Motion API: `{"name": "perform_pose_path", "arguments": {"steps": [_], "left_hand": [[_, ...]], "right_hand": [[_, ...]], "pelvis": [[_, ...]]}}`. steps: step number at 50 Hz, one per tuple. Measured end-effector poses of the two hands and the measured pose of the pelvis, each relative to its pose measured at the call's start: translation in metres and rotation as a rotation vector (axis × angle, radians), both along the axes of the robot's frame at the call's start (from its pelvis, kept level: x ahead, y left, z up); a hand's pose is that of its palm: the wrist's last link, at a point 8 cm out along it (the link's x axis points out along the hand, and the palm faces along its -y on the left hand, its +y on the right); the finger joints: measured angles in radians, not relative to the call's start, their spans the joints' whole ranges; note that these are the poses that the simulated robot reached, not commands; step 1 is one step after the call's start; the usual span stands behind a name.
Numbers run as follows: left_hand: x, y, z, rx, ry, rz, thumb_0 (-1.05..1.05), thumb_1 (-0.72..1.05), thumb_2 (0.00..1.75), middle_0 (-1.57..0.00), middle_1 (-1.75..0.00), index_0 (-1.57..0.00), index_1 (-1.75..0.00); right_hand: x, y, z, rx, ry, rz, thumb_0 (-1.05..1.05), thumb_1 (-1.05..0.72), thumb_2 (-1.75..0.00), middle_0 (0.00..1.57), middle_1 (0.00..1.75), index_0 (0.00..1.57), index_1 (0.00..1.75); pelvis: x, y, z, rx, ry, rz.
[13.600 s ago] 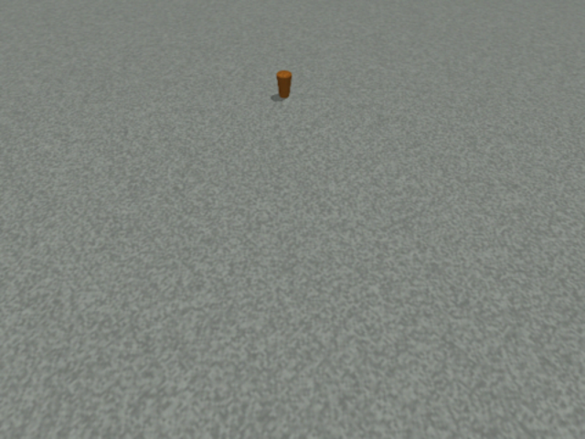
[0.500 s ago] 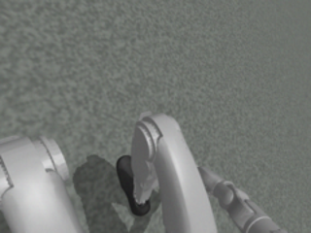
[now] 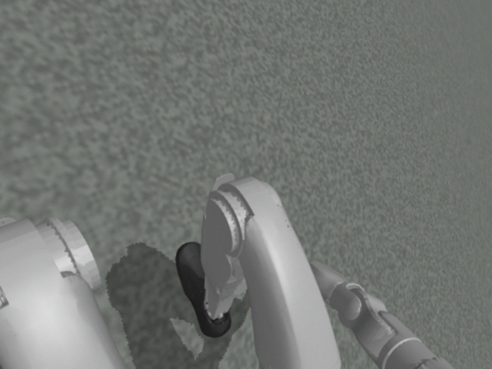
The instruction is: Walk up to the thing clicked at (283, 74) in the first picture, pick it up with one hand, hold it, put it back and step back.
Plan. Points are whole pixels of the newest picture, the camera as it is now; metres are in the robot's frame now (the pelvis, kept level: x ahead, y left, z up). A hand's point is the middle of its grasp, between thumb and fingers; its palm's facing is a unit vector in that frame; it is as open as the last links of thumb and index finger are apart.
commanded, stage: close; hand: left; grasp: from the side
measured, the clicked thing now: out of the picture +0.45 +0.32 -0.21
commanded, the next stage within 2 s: settle in 0.26 s
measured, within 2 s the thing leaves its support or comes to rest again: leaves its support in 0.64 s
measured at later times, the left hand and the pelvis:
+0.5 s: hand out of the picture +0.44 +0.32 -0.17, palm faces +0.47 -0.88 -0.01, open 11.6 cm; pelvis +0.00 +0.00 +0.01, yaw -1 degrees
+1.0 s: hand out of the picture +0.42 +0.35 -0.09, palm faces +0.45 -0.89 -0.02, open 11.7 cm; pelvis +0.00 -0.01 +0.02, yaw +2 degrees
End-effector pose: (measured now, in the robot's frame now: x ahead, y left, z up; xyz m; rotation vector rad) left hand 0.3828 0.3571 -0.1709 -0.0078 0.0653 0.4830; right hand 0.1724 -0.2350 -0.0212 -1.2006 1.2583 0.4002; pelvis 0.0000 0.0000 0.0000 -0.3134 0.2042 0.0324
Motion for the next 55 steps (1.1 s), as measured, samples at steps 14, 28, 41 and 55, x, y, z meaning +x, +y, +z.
{"name": "perform_pose_path", "arguments": {"steps": [14,28,41,55], "left_hand": [[0.006,0.005,-0.001,-0.002,0.001,0.029,-0.02,-0.20,0.63,-0.57,-0.75,-0.55,-0.78],[0.011,0.004,-0.001,-0.007,0.001,0.002,-0.04,-0.44,0.86,-0.62,-0.92,-0.59,-0.97],[0.005,0.018,0.035,0.021,-0.053,0.004,-0.04,-0.50,0.92,-0.64,-0.94,-0.60,-1.00],[-0.016,0.033,0.107,0.053,-0.063,-0.025,-0.04,-0.51,0.94,-0.66,-0.92,-0.62,-0.97]], "right_hand": [[-0.003,-0.002,0.004,-0.023,0.017,-0.008,-0.01,-0.88,-0.90,0.21,0.30,0.20,0.30],[0.000,0.000,0.007,-0.030,0.017,-0.018,-0.01,-0.91,-0.91,0.21,0.30,0.21,0.30],[0.002,-0.004,0.005,0.018,-0.023,-0.090,-0.01,-0.92,-0.91,0.21,0.30,0.21,0.30],[0.008,-0.005,-0.004,0.166,-0.094,-0.243,0.00,-0.91,-0.90,0.21,0.30,0.20,0.30]], "pelvis": [[0.001,0.000,0.003,-0.005,0.010,-0.006],[0.001,0.002,0.006,-0.013,0.018,-0.005],[0.002,-0.002,0.011,0.006,0.056,0.011],[0.005,-0.007,0.025,0.049,0.155,0.045]]}}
